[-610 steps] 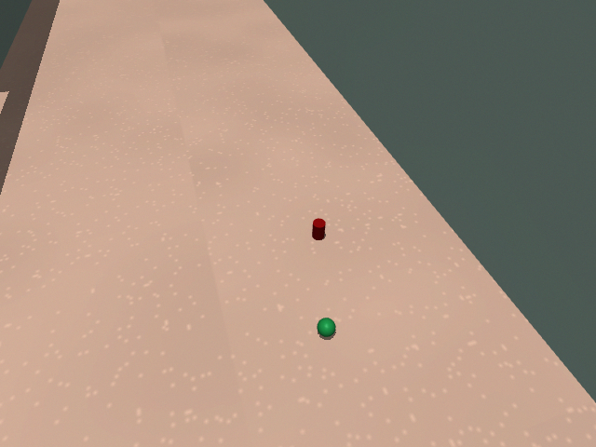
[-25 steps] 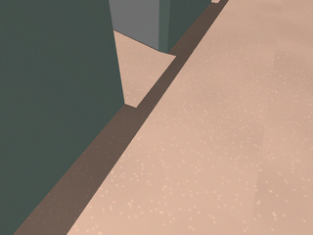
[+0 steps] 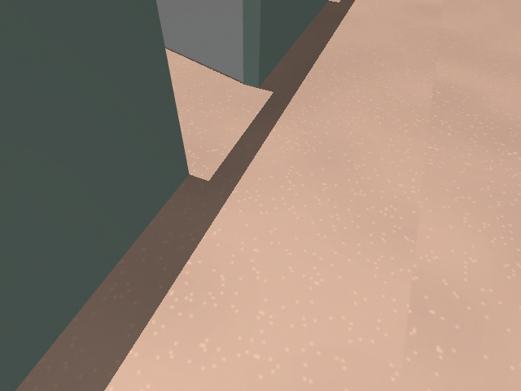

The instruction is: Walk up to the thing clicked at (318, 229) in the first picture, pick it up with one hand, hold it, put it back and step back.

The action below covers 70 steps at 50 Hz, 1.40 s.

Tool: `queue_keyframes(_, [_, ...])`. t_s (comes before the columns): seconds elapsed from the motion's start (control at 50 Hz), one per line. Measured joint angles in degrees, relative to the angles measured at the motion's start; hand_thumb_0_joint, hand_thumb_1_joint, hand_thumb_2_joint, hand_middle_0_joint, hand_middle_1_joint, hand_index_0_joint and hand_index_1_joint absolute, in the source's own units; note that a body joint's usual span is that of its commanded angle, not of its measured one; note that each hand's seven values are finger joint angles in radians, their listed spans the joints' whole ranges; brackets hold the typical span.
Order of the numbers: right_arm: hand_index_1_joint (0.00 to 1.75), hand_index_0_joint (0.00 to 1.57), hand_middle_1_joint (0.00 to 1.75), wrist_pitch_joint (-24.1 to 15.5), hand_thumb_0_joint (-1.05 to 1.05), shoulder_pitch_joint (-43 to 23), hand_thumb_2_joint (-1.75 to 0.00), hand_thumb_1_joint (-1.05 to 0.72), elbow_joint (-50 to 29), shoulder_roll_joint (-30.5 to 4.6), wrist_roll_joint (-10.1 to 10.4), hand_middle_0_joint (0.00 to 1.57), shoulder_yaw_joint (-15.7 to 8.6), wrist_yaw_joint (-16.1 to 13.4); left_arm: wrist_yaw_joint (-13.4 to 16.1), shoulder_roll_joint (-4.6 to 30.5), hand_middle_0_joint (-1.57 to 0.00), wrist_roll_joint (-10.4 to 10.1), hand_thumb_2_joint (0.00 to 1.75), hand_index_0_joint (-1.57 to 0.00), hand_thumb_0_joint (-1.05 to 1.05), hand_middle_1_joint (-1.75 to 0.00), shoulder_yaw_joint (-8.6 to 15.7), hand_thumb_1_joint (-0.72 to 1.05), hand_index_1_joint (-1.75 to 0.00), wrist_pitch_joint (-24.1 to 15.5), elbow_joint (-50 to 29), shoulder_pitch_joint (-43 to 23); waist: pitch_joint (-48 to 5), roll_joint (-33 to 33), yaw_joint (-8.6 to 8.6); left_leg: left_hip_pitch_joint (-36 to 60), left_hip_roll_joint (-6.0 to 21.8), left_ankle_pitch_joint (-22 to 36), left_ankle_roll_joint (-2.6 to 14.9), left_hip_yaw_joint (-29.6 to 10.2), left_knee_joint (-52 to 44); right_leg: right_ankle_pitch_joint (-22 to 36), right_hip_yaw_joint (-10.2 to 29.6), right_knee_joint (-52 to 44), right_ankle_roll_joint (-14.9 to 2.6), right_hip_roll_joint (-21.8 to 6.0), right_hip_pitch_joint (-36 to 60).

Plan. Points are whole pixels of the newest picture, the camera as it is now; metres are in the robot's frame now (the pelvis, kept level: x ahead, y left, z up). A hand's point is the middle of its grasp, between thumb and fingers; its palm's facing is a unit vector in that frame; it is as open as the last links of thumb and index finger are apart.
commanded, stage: stand
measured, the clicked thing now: out of the picture -0.19 -0.82 -0.74
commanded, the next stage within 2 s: none
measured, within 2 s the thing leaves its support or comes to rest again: neither
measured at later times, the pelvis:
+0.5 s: pelvis +0.00 -0.01 +0.00, yaw +0 degrees
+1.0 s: pelvis +0.01 -0.01 +0.00, yaw +0 degrees
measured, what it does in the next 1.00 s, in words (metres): stands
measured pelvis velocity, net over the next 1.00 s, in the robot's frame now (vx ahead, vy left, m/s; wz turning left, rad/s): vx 0.01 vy -0.01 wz -0.01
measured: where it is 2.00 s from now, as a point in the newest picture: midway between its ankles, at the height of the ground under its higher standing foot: outside the picture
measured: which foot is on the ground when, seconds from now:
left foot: down 0.00-1.00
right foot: down 0.00-1.00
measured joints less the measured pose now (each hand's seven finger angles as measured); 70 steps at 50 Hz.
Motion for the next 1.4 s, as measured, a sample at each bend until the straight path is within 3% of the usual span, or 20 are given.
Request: queue_keyframes(1.4, [0.3, 0.2, 0.3, 0.11, 0.01, 2.23, -0.9, -0.9, -0.34, -0.48, -0.07, 0.21, 0.87, -0.11, -0.01, 0.06, -0.2, 0.16, 0.9, -0.21, 0.0, -0.3, -0.2, 0.9, -0.3, 0.33, -1.22, 2.66, -0.6, 0.81, 0.19, 1.84, 1.13, -0.34, -1.04, 0.19, -1.45, -0.58, 0.2, -0.71, -1.01, 1.09, 1.29])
